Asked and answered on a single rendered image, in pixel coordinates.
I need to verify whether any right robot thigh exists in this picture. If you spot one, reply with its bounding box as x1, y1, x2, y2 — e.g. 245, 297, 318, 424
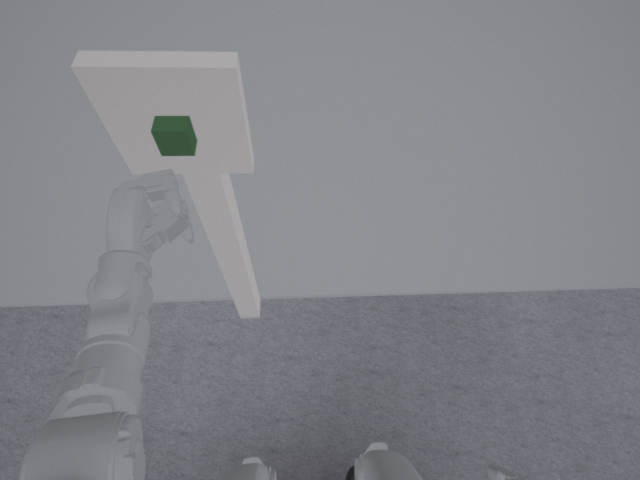
354, 450, 423, 480

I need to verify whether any panel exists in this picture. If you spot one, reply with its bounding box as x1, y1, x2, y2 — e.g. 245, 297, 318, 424
71, 50, 260, 319

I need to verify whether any right robot shin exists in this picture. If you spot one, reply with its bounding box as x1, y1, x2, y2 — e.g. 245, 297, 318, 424
364, 442, 388, 455

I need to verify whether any robot left forearm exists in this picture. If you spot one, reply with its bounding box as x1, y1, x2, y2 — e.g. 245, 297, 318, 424
19, 250, 153, 480

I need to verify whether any left robot upper arm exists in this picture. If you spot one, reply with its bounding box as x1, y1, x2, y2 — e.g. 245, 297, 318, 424
24, 411, 145, 480

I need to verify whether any robot left hand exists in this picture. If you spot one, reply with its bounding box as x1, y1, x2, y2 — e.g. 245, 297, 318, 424
105, 169, 194, 263

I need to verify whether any button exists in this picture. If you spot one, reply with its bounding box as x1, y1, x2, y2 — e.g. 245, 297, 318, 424
151, 116, 197, 156

